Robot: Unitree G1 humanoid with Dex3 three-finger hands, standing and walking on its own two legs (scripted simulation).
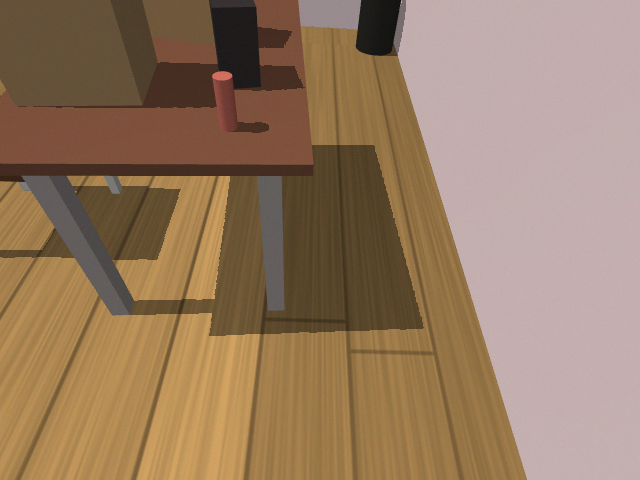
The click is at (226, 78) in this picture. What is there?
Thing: slim round
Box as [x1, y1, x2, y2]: [212, 71, 237, 131]
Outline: 220,71 212,75 219,124 221,129 230,131 234,130 237,127 232,77 230,73
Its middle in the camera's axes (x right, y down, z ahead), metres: -0.21 -0.31 +0.88
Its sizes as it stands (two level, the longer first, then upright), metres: 0.042 0.042 0.123
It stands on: a support 0.73 m high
